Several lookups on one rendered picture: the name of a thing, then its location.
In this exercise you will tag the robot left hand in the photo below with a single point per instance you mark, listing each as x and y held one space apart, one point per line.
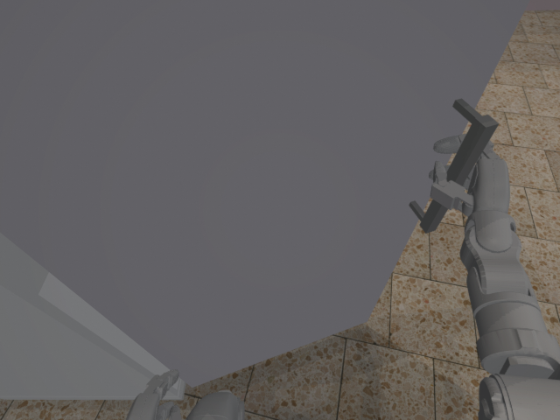
146 405

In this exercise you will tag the robot right hand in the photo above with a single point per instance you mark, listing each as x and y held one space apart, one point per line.
488 181

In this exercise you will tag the robot left thigh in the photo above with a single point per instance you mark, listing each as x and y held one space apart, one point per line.
218 406

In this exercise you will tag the fridge door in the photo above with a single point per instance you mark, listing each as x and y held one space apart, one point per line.
228 180

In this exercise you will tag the handle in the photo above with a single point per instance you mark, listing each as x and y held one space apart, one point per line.
476 139

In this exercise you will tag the right robot upper arm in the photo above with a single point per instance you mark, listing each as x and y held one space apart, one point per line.
512 397

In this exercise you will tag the right robot forearm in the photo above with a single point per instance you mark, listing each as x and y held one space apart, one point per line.
513 339

